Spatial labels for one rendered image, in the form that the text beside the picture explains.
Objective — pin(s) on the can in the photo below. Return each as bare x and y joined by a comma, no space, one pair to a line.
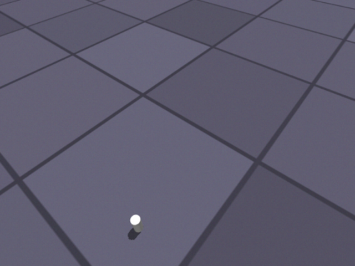
136,223

